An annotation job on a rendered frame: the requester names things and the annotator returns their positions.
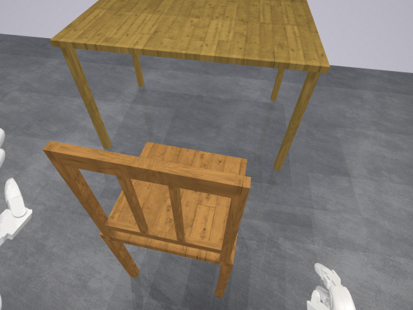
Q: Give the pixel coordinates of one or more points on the robot left hand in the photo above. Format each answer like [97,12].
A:
[12,220]

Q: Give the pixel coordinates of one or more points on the robot right hand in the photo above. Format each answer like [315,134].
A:
[338,297]

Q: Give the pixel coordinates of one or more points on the chair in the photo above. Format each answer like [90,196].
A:
[174,200]

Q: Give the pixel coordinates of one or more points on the table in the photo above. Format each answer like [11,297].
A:
[262,33]

